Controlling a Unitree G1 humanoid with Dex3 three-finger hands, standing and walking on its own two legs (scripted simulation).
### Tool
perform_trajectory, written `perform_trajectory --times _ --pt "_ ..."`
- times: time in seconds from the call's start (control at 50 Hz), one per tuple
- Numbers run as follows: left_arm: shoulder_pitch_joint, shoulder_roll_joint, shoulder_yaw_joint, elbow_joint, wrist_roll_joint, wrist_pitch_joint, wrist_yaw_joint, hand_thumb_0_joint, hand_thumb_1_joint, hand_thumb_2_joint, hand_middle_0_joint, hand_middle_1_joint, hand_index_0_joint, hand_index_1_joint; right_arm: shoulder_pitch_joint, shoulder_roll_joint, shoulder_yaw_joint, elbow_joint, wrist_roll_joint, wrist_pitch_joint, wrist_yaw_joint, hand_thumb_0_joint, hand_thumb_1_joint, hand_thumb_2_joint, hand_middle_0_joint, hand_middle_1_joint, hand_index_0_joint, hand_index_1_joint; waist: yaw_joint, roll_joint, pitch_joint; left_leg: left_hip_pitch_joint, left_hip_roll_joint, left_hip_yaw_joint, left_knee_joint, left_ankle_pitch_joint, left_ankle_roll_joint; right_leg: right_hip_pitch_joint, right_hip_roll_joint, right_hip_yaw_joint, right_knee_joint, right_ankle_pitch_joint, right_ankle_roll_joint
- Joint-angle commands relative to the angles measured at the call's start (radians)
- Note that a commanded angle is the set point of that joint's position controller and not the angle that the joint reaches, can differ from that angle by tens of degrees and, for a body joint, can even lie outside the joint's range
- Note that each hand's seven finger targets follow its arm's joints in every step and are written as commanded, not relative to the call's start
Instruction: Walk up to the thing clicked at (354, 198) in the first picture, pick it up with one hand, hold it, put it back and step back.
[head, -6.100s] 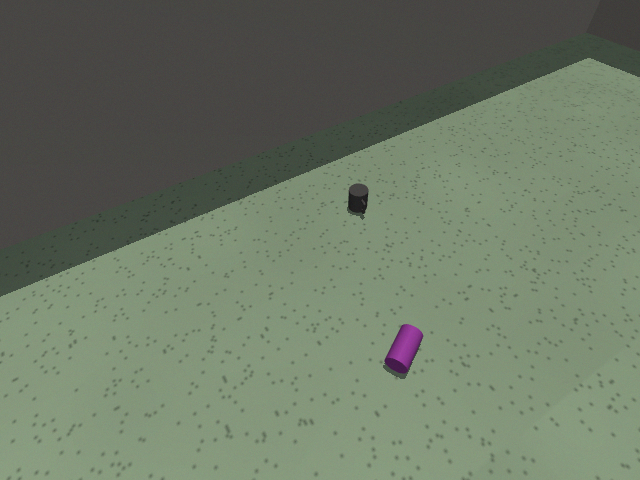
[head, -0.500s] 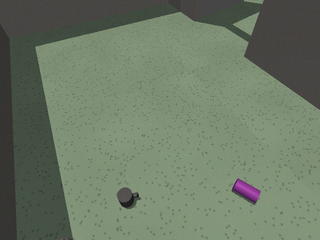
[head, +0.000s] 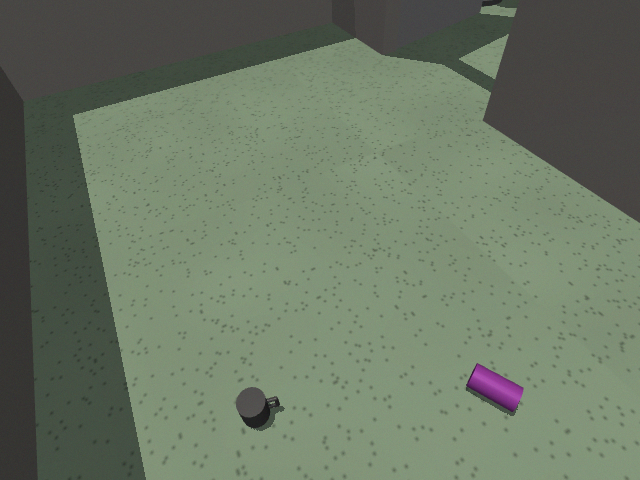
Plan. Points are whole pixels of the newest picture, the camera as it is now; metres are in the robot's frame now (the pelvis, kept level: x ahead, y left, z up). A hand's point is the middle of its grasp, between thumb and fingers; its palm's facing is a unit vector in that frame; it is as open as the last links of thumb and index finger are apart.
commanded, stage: stand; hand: left
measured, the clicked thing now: (259, 406) +0.46 +0.26 -0.73
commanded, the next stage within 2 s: none
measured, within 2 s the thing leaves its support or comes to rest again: neither
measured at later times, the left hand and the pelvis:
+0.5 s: hand out of the picture +0.07 +0.25 -0.15, palm faces -0.01 -0.94 -0.34, open 7.4 cm; pelvis -0.01 -0.01 +0.00, yaw +0 degrees
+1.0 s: hand out of the picture +0.06 +0.25 -0.15, palm faces -0.03 -0.94 -0.34, open 7.4 cm; pelvis -0.01 -0.01 +0.00, yaw -1 degrees
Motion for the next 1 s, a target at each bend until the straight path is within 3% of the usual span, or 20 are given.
perform_trajectory --times 0.0,0.04,0.24,0.36,0.62,0.7,0.76,0.86,0.94,0.98 --pt "-0.048 0.214 0.04 -0.058 -0.003 -0.022 0.018 0.0 0.9 0.9 -0.2 -0.3 -0.2 -0.3 -0.049 -0.208 -0.04 -0.055 -0.001 -0.017 -0.015 0.0 -0.9 -0.9 0.2 0.3 0.2 0.3 -0.007 -0.026 -0.092 0.001 0.101 -0.071 -0.026 0.178 0.039 0.026 -0.13 0.103 -0.06 0.15 -0.008" --pt "-0.047 0.215 0.041 -0.058 -0.003 -0.022 0.018 0.0 0.9 0.9 -0.2 -0.3 -0.2 -0.3 -0.042 -0.209 -0.039 -0.054 -0.002 -0.017 -0.016 0.0 -0.9 -0.9 0.2 0.3 0.2 0.3 -0.01 -0.024 -0.099 0.007 0.104 -0.07 -0.021 0.207 0.04 0.028 -0.135 0.109 -0.056 0.185 -0.012" --pt "-0.04 0.218 0.043 -0.063 -0.003 -0.022 0.017 0.0 0.9 0.9 -0.2 -0.3 -0.2 -0.3 -0.02 -0.211 -0.036 -0.046 -0.002 -0.016 -0.016 0.0 -0.9 -0.9 0.2 0.3 0.2 0.3 -0.009 -0.015 -0.089 -0.005 0.103 -0.069 -0.025 0.168 0.038 0.024 -0.133 0.118 -0.062 0.162 -0.014" --pt "-0.029 0.221 0.044 -0.062 -0.004 -0.019 0.015 0.0 0.9 0.9 -0.2 -0.3 -0.2 -0.3 -0.004 -0.21 -0.033 -0.046 -0.002 -0.019 -0.018 0.0 -0.9 -0.9 0.2 0.3 0.2 0.3 -0.008 -0.018 -0.092 0.009 0.11 -0.069 -0.028 0.2 0.037 0.022 -0.131 0.119 -0.056 0.174 -0.016" --pt "-0.029 0.227 0.04 -0.072 -0.003 -0.019 0.016 0.0 0.9 0.9 -0.2 -0.3 -0.2 -0.3 0.008 -0.211 -0.031 -0.049 -0.003 -0.015 -0.019 0.0 -0.9 -0.9 0.2 0.3 0.2 0.3 -0.014 -0.028 -0.074 0.003 0.108 -0.063 -0.028 0.135 0.035 -0.016 -0.125 0.125 -0.068 0.121 -0.015" --pt "-0.018 0.225 0.037 -0.072 -0.005 -0.021 0.016 0.0 0.9 0.9 -0.2 -0.3 -0.2 -0.3 0.013 -0.211 -0.032 -0.048 -0.003 -0.014 -0.017 0.0 -0.9 -0.9 0.2 0.3 0.2 0.3 -0.012 -0.022 -0.072 0.0 0.106 -0.062 -0.031 0.141 0.035 -0.015 -0.123 0.127 -0.07 0.127 -0.014" --pt "-0.016 0.227 0.036 -0.076 -0.003 -0.022 0.016 0.0 0.9 0.9 -0.2 -0.3 -0.2 -0.3 0.011 -0.208 -0.032 -0.051 -0.003 -0.014 -0.017 0.0 -0.9 -0.9 0.2 0.3 0.2 0.3 -0.011 -0.026 -0.097 0.008 0.111 -0.057 -0.02 0.173 0.039 0.008 -0.128 0.128 -0.061 0.186 -0.015" --pt "-0.015 0.226 0.035 -0.073 -0.004 -0.022 0.016 0.0 0.9 0.9 -0.2 -0.3 -0.2 -0.3 0.023 -0.207 -0.027 -0.045 -0.002 -0.015 -0.017 0.0 -0.9 -0.9 0.2 0.3 0.2 0.3 -0.013 -0.025 -0.078 -0.003 0.112 -0.061 -0.036 0.162 0.037 0.005 -0.126 0.129 -0.062 0.16 -0.014" --pt "-0.015 0.228 0.036 -0.074 0.0 -0.019 0.016 0.0 0.9 0.9 -0.2 -0.3 -0.2 -0.3 0.018 -0.209 -0.03 -0.047 -0.003 -0.013 -0.017 0.0 -0.9 -0.9 0.2 0.3 0.2 0.3 -0.013 -0.014 -0.061 -0.008 0.111 -0.063 -0.043 0.103 0.04 -0.023 -0.121 0.128 -0.071 0.082 -0.015" --pt "-0.013 0.226 0.035 -0.075 -0.002 -0.021 0.015 0.0 0.9 0.9 -0.2 -0.3 -0.2 -0.3 0.026 -0.208 -0.028 -0.046 -0.005 -0.016 -0.016 0.0 -0.9 -0.9 0.2 0.3 0.2 0.3 -0.011 -0.021 -0.072 -0.005 0.116 -0.065 -0.043 0.14 0.039 -0.007 -0.124 0.129 -0.061 0.119 -0.015"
